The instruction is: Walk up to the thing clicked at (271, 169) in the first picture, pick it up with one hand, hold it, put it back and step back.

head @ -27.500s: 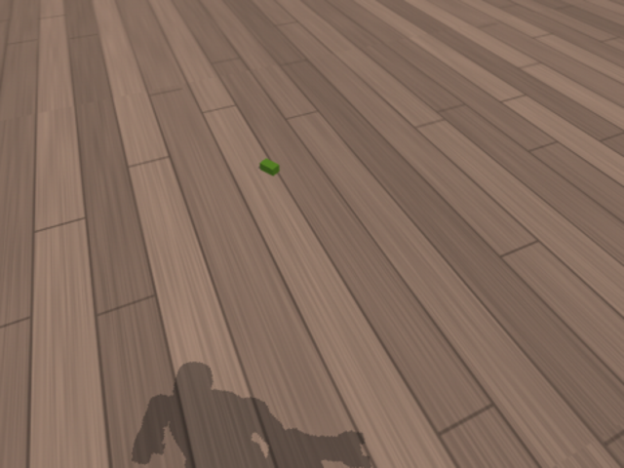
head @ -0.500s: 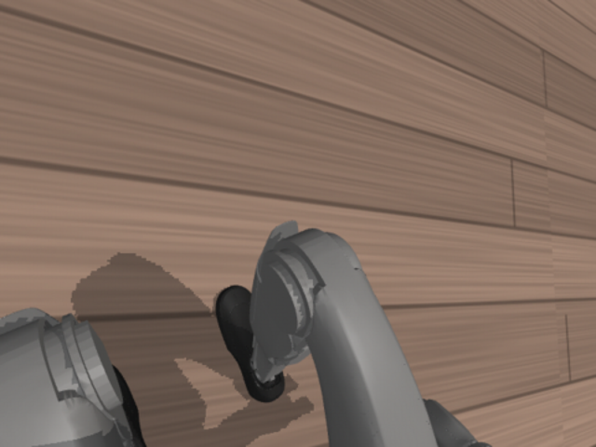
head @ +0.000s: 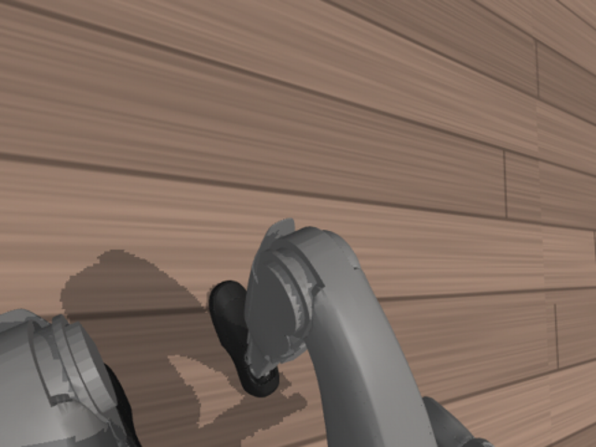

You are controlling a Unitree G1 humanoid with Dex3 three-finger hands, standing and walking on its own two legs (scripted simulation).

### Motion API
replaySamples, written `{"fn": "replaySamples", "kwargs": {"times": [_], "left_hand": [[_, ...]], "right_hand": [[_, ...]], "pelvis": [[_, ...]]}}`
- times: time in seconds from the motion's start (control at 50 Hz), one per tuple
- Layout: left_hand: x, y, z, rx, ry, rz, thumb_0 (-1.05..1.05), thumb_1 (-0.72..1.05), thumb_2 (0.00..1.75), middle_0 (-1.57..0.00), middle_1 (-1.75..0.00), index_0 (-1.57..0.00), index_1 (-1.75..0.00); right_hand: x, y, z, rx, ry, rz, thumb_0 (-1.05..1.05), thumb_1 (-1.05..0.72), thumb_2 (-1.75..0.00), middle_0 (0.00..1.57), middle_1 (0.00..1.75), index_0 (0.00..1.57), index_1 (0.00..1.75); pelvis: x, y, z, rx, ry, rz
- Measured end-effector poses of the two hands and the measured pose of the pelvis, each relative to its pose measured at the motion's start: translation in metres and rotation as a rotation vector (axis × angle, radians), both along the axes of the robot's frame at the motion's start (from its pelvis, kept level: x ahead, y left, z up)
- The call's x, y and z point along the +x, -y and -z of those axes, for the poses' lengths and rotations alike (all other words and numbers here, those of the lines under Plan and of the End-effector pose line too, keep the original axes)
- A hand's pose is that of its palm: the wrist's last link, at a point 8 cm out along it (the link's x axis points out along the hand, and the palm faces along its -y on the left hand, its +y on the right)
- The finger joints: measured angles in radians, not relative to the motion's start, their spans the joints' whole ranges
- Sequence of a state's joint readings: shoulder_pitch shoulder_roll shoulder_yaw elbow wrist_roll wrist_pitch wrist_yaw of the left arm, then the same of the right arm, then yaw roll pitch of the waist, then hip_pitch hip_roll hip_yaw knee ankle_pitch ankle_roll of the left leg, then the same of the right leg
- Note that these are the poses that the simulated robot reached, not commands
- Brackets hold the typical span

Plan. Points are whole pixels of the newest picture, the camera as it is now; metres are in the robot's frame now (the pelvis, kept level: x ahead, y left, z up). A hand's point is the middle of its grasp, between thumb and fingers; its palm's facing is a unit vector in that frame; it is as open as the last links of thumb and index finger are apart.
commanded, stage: open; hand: left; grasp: from above
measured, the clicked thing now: out of the picture +0.47 +0.37 -0.28
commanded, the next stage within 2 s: withdraw in 0.88 s
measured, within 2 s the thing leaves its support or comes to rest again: rests again in 0.18 s
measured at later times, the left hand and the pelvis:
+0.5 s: hand out of the picture +0.46 +0.36 -0.24, palm faces -0.43 -0.17 -0.89, open 9.7 cm; pelvis +0.00 +0.00 +0.00, yaw +0 degrees
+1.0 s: hand out of the picture +0.46 +0.36 -0.25, palm faces -0.43 -0.18 -0.88, open 11.9 cm; pelvis +0.00 +0.00 +0.00, yaw +0 degrees
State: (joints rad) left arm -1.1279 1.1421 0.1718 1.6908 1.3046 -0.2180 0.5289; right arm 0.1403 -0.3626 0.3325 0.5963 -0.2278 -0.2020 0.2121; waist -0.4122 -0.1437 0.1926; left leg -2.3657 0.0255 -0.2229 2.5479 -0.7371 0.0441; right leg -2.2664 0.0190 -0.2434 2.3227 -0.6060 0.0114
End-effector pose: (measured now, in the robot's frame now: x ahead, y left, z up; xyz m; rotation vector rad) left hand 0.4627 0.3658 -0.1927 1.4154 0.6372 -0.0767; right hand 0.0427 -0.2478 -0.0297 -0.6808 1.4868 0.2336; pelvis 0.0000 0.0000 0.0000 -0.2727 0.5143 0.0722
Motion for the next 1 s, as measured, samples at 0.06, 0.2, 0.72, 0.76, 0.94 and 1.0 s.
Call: {"fn": "replaySamples", "kwargs": {"times": [0.06,0.2,0.72,0.76,0.94,1.0], "left_hand": [[0.0,-0.003,-0.003,0.007,-0.004,-0.003,0.0,0.35,0.13,-0.95,-0.21,-0.98,-0.18],[-0.004,-0.006,-0.005,0.008,-0.037,0.0,0.0,0.37,0.15,-0.9,-0.23,-0.93,-0.21],[-0.001,-0.001,-0.007,0.01,-0.027,-0.003,0.0,0.0,0.55,-0.52,-0.57,-0.52,-0.56],[0.0,0.0,-0.007,0.01,-0.026,0.002,0.0,-0.02,0.57,-0.5,-0.59,-0.5,-0.58],[0.001,0.002,-0.004,-0.004,-0.019,0.012,0.0,-0.11,0.64,-0.42,-0.68,-0.42,-0.67],[0.0,0.001,-0.005,-0.003,-0.017,0.016,0.0,-0.13,0.66,-0.4,-0.69,-0.4,-0.68]], "right_hand": [[0.001,0.0,0.0,0.002,0.001,0.003,0.0,-0.91,-0.9,0.2,0.3,0.2,0.3],[0.005,-0.002,0.001,0.008,0.008,0.006,0.0,-0.9,-0.9,0.2,0.3,0.2,0.3],[-0.001,-0.001,0.004,0.02,0.007,0.006,0.0,-0.89,-0.9,0.2,0.3,0.2,0.3],[-0.002,-0.002,0.004,0.02,0.002,0.007,0.0,-0.89,-0.9,0.2,0.3,0.2,0.3],[-0.004,-0.004,0.003,0.013,0.001,0.007,0.0,-0.89,-0.9,0.2,0.3,0.2,0.3],[-0.004,-0.004,0.003,0.009,-0.001,0.008,0.0,-0.89,-0.9,0.2,0.3,0.2,0.3]], "pelvis": [[0.001,0.0,-0.001,0.0,-0.004,-0.001],[0.001,-0.002,-0.003,-0.003,-0.009,-0.003],[-0.001,0.001,-0.001,0.006,-0.004,-0.001],[-0.001,0.001,-0.001,0.007,-0.002,0.0],[-0.002,0.0,-0.001,0.0,0.004,0.001],[-0.002,0.0,-0.001,0.0,0.002,0.002]]}}
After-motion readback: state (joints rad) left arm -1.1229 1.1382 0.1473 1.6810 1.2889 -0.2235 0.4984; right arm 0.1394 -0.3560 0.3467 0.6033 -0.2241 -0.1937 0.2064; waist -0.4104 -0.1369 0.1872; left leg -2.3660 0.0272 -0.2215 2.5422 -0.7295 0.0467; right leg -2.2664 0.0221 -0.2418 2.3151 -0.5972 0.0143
